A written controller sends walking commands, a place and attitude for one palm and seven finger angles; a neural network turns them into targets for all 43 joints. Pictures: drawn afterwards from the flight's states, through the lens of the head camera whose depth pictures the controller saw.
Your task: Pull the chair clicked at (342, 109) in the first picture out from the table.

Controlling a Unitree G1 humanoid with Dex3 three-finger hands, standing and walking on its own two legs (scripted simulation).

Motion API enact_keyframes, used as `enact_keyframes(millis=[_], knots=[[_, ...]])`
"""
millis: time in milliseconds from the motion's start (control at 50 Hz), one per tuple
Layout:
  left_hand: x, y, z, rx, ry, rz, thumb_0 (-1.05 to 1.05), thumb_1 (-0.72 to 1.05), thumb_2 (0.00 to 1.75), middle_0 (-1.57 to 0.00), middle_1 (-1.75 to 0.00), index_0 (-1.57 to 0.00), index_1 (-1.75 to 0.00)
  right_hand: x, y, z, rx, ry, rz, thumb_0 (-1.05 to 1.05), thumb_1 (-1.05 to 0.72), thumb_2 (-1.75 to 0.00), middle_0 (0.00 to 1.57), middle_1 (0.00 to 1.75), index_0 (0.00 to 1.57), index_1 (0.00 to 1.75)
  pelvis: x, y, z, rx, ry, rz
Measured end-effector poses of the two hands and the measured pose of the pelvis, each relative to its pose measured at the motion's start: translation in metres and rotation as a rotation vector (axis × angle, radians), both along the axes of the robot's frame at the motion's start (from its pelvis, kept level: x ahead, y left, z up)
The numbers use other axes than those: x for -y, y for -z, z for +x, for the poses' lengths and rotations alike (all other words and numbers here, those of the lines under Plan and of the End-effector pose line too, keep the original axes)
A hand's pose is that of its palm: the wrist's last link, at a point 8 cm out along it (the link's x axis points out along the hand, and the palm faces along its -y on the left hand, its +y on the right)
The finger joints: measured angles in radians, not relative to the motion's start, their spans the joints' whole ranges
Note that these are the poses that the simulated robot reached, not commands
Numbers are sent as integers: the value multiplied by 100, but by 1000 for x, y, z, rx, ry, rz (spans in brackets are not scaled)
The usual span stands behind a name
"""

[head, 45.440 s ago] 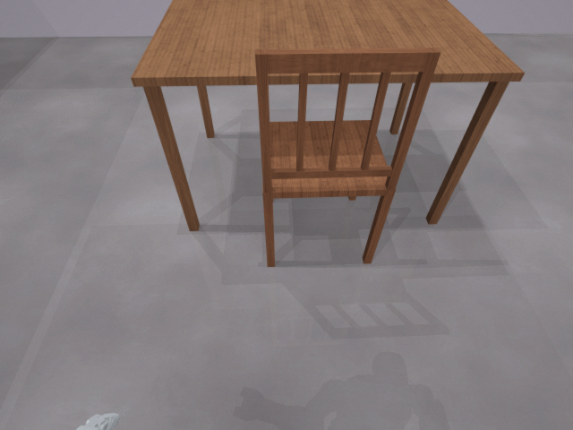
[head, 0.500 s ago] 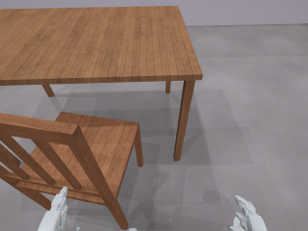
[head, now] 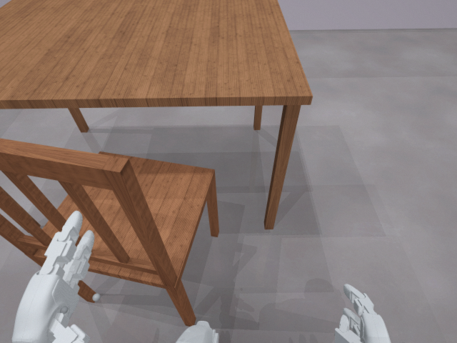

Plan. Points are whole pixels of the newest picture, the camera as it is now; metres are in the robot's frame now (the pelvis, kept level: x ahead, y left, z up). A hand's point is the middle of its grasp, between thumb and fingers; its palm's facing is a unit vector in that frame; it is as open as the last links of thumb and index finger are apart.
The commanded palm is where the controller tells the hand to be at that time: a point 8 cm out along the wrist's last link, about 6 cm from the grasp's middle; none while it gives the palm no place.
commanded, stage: draw the hand back to the body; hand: left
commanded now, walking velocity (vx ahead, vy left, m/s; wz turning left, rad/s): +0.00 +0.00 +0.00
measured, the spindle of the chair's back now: (55, 217) +0.35 +0.38 -0.01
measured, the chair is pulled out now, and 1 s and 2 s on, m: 0.15 0.15 0.15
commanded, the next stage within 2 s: step back with the hand held close in 1.20 s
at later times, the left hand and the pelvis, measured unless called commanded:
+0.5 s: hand (26, 246) +0.21 +0.27 +0.16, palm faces +0.32 -0.86 -0.39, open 14.0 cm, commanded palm +0.16 +0.31 +0.19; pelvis +0.04 +0.02 +0.07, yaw +0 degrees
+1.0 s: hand (1, 181) +0.25 +0.27 +0.24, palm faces +0.42 -0.81 -0.41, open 7.8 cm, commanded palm +0.19 +0.31 +0.25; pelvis +0.05 +0.01 +0.09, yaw -1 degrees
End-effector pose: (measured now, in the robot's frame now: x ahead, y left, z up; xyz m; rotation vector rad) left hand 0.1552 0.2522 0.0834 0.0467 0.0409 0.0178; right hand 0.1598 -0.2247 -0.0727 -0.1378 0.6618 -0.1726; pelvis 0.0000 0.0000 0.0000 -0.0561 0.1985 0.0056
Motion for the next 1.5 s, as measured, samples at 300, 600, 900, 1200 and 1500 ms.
enact_keyframes(millis=[300, 600, 900, 1200, 1500], knots=[[-30, -65, -2, -103, -236, 266, -1, -32, 30, -4, -5, -3, -5, -17, -58, 21, 35, -22, -46, 1, -90, -90, 20, 30, 20, 30, -14, -48, 16, 113, -4, 11], [-59, -127, 30, -4, -365, 378, 0, 19, 55, -11, -16, -11, -15, -35, -82, 61, 21, -117, -54, 1, -90, -90, 20, 30, 20, 30, -24, -78, 45, 219, 7, 39], [-66, -183, 52, 181, -415, 452, 1, 72, 81, -19, -27, -18, -27, -22, -80, 71, -30, -127, -42, 1, -90, -90, 20, 30, 20, 30, -15, -85, 55, 252, 20, 51], [-43, -167, 42, 123, -387, 412, 2, 88, 89, -22, -30, -21, -30, 8, -76, 53, -71, -78, -58, 1, -90, -90, 20, 30, 20, 30, 4, -86, 48, 268, 20, 51], [-32, -176, 39, 160, -338, 483, 2, 89, 89, -21, -31, -21, -30, 16, -74, 52, -89, -63, -52, 1, -90, -90, 20, 30, 20, 30, 7, -84, 34, 211, -5, 38]])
